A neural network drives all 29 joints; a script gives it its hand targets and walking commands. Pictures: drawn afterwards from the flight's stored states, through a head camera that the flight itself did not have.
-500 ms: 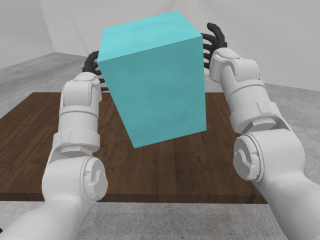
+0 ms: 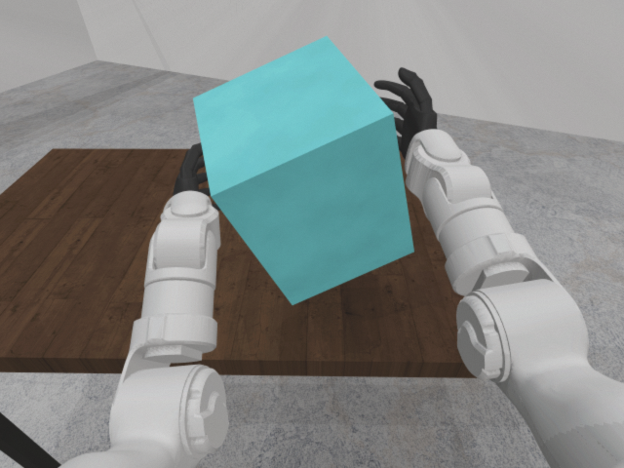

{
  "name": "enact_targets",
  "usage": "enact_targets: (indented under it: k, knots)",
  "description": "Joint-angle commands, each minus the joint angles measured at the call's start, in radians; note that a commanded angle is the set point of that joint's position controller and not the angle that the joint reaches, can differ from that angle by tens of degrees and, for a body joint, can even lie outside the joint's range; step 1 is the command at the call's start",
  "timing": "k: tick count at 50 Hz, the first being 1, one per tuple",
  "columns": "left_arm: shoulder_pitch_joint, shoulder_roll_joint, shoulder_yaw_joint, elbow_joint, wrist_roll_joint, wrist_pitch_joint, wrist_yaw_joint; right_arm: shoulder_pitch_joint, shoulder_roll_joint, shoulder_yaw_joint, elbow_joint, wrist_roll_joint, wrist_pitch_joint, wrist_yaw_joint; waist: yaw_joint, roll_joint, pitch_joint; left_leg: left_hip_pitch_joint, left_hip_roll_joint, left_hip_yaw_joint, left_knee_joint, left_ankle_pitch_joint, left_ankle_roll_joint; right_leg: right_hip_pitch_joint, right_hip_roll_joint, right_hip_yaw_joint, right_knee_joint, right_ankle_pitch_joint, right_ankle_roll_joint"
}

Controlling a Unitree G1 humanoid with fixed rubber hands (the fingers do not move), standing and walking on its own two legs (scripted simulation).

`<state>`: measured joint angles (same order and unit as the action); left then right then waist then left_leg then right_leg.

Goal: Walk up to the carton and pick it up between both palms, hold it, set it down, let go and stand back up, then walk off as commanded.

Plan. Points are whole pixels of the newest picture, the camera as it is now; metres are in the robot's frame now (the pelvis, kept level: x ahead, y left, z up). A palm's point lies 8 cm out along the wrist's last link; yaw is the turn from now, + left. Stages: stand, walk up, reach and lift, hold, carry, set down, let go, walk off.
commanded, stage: set down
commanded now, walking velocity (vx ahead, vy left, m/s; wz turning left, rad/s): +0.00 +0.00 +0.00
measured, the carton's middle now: (308, 178) +0.46 +0.00 +0.19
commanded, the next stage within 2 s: none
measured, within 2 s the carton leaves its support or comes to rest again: neither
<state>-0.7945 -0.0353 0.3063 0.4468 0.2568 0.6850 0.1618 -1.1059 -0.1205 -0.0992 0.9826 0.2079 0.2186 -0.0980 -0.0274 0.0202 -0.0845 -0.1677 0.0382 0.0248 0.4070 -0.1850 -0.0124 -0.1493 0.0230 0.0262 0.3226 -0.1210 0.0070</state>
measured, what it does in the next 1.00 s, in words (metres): stands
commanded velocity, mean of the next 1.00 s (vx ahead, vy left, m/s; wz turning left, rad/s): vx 0.00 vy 0.00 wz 0.00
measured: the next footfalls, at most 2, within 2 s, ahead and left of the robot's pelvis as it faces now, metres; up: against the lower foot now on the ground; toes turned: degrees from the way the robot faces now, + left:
none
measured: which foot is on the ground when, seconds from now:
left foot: down 0.00-1.00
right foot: down 0.00-1.00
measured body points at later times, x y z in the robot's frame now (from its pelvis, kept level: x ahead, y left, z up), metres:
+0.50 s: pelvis +0.01 +0.00 +0.00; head -0.03 +0.00 +0.45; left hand +0.40 +0.15 +0.17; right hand +0.44 -0.14 +0.22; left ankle +0.02 +0.12 -0.75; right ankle +0.04 -0.12 -0.75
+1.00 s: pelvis +0.01 -0.01 +0.00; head -0.02 -0.01 +0.45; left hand +0.40 +0.14 +0.16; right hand +0.44 -0.15 +0.20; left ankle +0.02 +0.12 -0.75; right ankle +0.04 -0.12 -0.75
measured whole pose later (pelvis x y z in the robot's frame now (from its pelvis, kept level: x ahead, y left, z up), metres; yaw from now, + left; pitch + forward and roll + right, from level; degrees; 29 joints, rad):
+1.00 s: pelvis +0.01 -0.01 +0.00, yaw +0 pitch -2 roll -1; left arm -0.71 -0.11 0.36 0.40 0.26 0.64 0.21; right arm -1.00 -0.12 -0.13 1.02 0.15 0.18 0.01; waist -0.03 0.02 -0.05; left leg -0.17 0.05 0.02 0.41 -0.20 -0.02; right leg -0.15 0.04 0.03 0.32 -0.13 -0.01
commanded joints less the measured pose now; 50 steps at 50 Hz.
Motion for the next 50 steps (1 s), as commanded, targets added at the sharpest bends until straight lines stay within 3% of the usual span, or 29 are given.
enact_targets:
  k: [1, 2, 4, 7, 8, 9, 11, 13, 14, 16, 17, 18, 20, 22, 24, 26, 32, 35, 36, 37, 38, 39, 42, 43, 44, 45, 46, 47, 50]
  knots:
    - [-0.885, -0.443, -0.265, -0.201, -0.099, -0.120, -0.111, -0.581, 0.531, 0.145, 0.001, 0.028, 0.001, 0.197, 0.076, -0.009, -0.371, 0.191, -0.029, -0.022, -0.128, 0.161, -0.041, 0.116, 0.054, -0.100, -0.063, -0.001, 0.003]
    - [-0.938, -0.472, -0.279, -0.263, -0.094, -0.128, -0.112, -0.544, 0.530, 0.127, 0.018, 0.036, -0.005, 0.203, 0.048, 0.011, -0.398, 0.216, -0.022, -0.028, -0.124, 0.156, -0.048, 0.102, 0.059, -0.106, -0.053, -0.004, -0.003]
    - [-0.921, -0.469, -0.247, -0.197, -0.096, -0.123, -0.110, -0.602, 0.492, 0.112, -0.021, 0.011, -0.014, 0.224, 0.079, -0.005, -0.369, 0.144, -0.013, -0.028, -0.158, 0.053, -0.035, 0.103, 0.060, -0.105, -0.039, -0.069, -0.007]
    - [-0.920, -0.452, -0.239, -0.184, -0.102, -0.122, -0.108, -0.589, 0.489, 0.099, -0.028, 0.004, -0.016, 0.234, 0.074, 0.005, -0.349, 0.142, -0.023, -0.020, -0.143, 0.105, -0.036, 0.100, 0.057, -0.109, -0.043, -0.031, -0.008]
    - [-0.935, -0.473, -0.290, -0.262, -0.113, -0.136, -0.102, -0.551, 0.492, 0.089, -0.021, -0.005, -0.021, 0.244, 0.063, 0.010, -0.411, 0.181, -0.023, -0.024, -0.144, 0.111, -0.048, 0.082, 0.060, -0.116, -0.045, -0.020, -0.008]
    - [-0.905, -0.452, -0.227, -0.132, -0.091, -0.129, -0.106, -0.588, 0.489, 0.072, 0.011, -0.026, -0.020, 0.241, 0.077, -0.025, -0.346, 0.134, -0.022, -0.025, -0.163, 0.021, -0.027, 0.075, 0.051, -0.106, -0.061, -0.081, -0.006]
    - [-0.935, -0.480, -0.275, -0.253, -0.129, -0.153, -0.092, -0.599, 0.525, 0.105, -0.077, -0.011, -0.047, 0.251, 0.076, -0.013, -0.433, 0.137, -0.023, -0.019, -0.152, 0.071, -0.034, 0.078, 0.059, -0.123, -0.036, -0.032, -0.004]
    - [-0.950, -0.548, -0.365, -0.351, -0.175, -0.173, -0.069, -0.643, 0.551, 0.189, -0.153, 0.034, -0.062, 0.247, 0.088, 0.010, -0.557, 0.230, -0.024, -0.031, -0.098, 0.281, -0.059, 0.102, 0.076, -0.124, -0.029, 0.092, -0.012]
    - [-0.885, -0.541, -0.361, -0.265, -0.159, -0.162, -0.066, -0.642, 0.507, 0.157, -0.152, 0.033, -0.069, 0.241, 0.074, 0.016, -0.515, 0.236, -0.029, -0.028, -0.085, 0.271, -0.061, 0.067, 0.072, -0.119, -0.042, 0.085, -0.008]
    - [-0.911, -0.558, -0.394, -0.336, -0.196, -0.177, -0.053, -0.644, 0.538, 0.207, -0.183, 0.053, -0.073, 0.242, 0.091, -0.004, -0.545, 0.261, -0.024, -0.035, -0.069, 0.332, -0.064, 0.084, 0.076, -0.121, -0.038, 0.113, -0.014]
    - [-0.933, -0.610, -0.445, -0.412, -0.200, -0.190, -0.040, -0.665, 0.549, 0.231, -0.211, 0.071, -0.090, 0.239, 0.072, 0.039, -0.620, 0.327, -0.025, -0.039, -0.033, 0.440, -0.089, 0.058, 0.089, -0.125, -0.027, 0.157, -0.015]
    - [-0.903, -0.590, -0.414, -0.321, -0.181, -0.173, -0.040, -0.665, 0.525, 0.225, -0.198, 0.070, -0.085, 0.233, 0.095, 0.030, -0.538, 0.310, -0.019, -0.036, -0.037, 0.413, -0.084, 0.039, 0.085, -0.116, -0.045, 0.133, -0.018]
    - [-0.878, -0.586, -0.429, -0.381, -0.178, -0.180, -0.028, -0.642, 0.535, 0.250, -0.203, 0.092, -0.081, 0.230, 0.110, 0.041, -0.567, 0.341, -0.011, -0.045, -0.016, 0.507, -0.091, 0.046, 0.090, -0.117, -0.039, 0.172, -0.020]
    - [-0.858, -0.586, -0.402, -0.354, -0.159, -0.163, -0.033, -0.596, 0.515, 0.236, -0.184, 0.096, -0.067, 0.223, 0.100, 0.033, -0.537, 0.375, -0.001, -0.051, -0.016, 0.476, -0.081, 0.017, 0.087, -0.110, -0.058, 0.139, -0.023]
    - [-0.882, -0.574, -0.401, -0.429, -0.160, -0.169, -0.031, -0.592, 0.519, 0.248, -0.178, 0.094, -0.063, 0.229, 0.124, 0.014, -0.578, 0.373, 0.000, -0.044, -0.012, 0.480, -0.088, 0.043, 0.092, -0.105, -0.058, 0.133, -0.031]
    - [-0.918, -0.588, -0.420, -0.430, -0.157, -0.165, -0.033, -0.588, 0.510, 0.218, -0.168, 0.067, -0.067, 0.224, 0.084, 0.040, -0.546, 0.386, 0.002, -0.046, -0.009, 0.491, -0.102, 0.018, 0.089, -0.111, -0.050, 0.133, -0.030]
    - [-0.832, -0.569, -0.339, -0.356, -0.107, -0.145, -0.035, -0.575, 0.464, 0.207, -0.133, 0.061, -0.064, 0.238, 0.136, 0.032, -0.457, 0.307, -0.010, -0.034, -0.059, 0.384, -0.086, 0.027, 0.076, -0.106, -0.066, 0.081, -0.034]
    - [-0.832, -0.548, -0.340, -0.323, -0.113, -0.161, -0.037, -0.547, 0.483, 0.190, -0.103, 0.035, -0.059, 0.239, 0.122, 0.022, -0.433, 0.281, -0.016, -0.025, -0.062, 0.354, -0.077, 0.052, 0.074, -0.109, -0.053, 0.065, -0.025]
    - [-0.815, -0.551, -0.301, -0.253, -0.105, -0.157, -0.039, -0.610, 0.483, 0.186, -0.140, 0.016, -0.070, 0.240, 0.155, -0.030, -0.453, 0.256, -0.017, -0.022, -0.071, 0.299, -0.053, 0.043, 0.062, -0.096, -0.064, 0.055, -0.020]
    - [-0.829, -0.562, -0.320, -0.258, -0.111, -0.164, -0.041, -0.615, 0.477, 0.180, -0.133, 0.022, -0.069, 0.247, 0.140, -0.018, -0.414, 0.233, -0.016, -0.024, -0.089, 0.257, -0.058, 0.034, 0.067, -0.106, -0.054, 0.024, -0.018]
    - [-0.820, -0.536, -0.268, -0.258, -0.086, -0.167, -0.042, -0.596, 0.495, 0.186, -0.100, 0.015, -0.070, 0.258, 0.172, -0.017, -0.417, 0.214, -0.018, -0.016, -0.085, 0.254, -0.049, 0.073, 0.065, -0.103, -0.040, 0.032, -0.021]
    - [-0.839, -0.547, -0.296, -0.319, -0.082, -0.174, -0.034, -0.573, 0.518, 0.205, -0.098, 0.016, -0.066, 0.260, 0.173, 0.000, -0.453, 0.232, -0.014, -0.022, -0.091, 0.274, -0.053, 0.062, 0.062, -0.109, -0.036, 0.051, -0.023]
    - [-0.844, -0.523, -0.259, -0.254, -0.063, -0.172, -0.035, -0.529, 0.443, 0.120, -0.005, -0.026, -0.065, 0.277, 0.146, 0.012, -0.373, 0.247, -0.004, -0.022, -0.098, 0.232, -0.069, 0.002, 0.067, -0.118, -0.047, -0.017, -0.028]
    - [-0.800, -0.547, -0.262, -0.258, -0.059, -0.168, -0.039, -0.543, 0.450, 0.140, -0.051, -0.021, -0.070, 0.278, 0.166, -0.006, -0.411, 0.263, -0.002, -0.014, -0.091, 0.261, -0.064, 0.020, 0.073, -0.113, -0.045, 0.024, -0.025]
    - [-0.752, -0.555, -0.266, -0.194, -0.046, -0.160, -0.042, -0.512, 0.430, 0.117, -0.032, -0.035, -0.071, 0.279, 0.139, 0.019, -0.359, 0.229, -0.008, -0.014, -0.110, 0.222, -0.067, 0.010, 0.066, -0.128, -0.051, -0.002, -0.028]
    - [-0.746, -0.541, -0.248, -0.203, -0.057, -0.164, -0.042, -0.541, 0.440, 0.133, -0.061, -0.028, -0.080, 0.287, 0.186, -0.002, -0.380, 0.243, -0.003, -0.009, -0.106, 0.265, -0.057, 0.010, 0.069, -0.118, -0.057, 0.008, -0.032]
    - [-0.712, -0.516, -0.223, -0.153, -0.044, -0.154, -0.045, -0.508, 0.403, 0.119, -0.004, -0.045, -0.067, 0.288, 0.173, -0.019, -0.326, 0.221, -0.007, -0.012, -0.107, 0.253, -0.055, 0.009, 0.069, -0.118, -0.058, 0.008, -0.030]
    - [-0.707, -0.523, -0.237, -0.199, -0.044, -0.163, -0.042, -0.511, 0.424, 0.135, -0.042, -0.037, -0.086, 0.292, 0.187, 0.027, -0.392, 0.236, -0.016, -0.003, -0.089, 0.317, -0.060, 0.040, 0.063, -0.112, -0.054, 0.063, -0.030]
    - [-0.778, -0.551, -0.277, -0.267, -0.054, -0.194, -0.033, -0.519, 0.456, 0.148, -0.063, -0.044, -0.097, 0.291, 0.165, 0.005, -0.444, 0.245, -0.014, -0.012, -0.083, 0.291, -0.054, 0.034, 0.070, -0.119, -0.037, 0.064, -0.025]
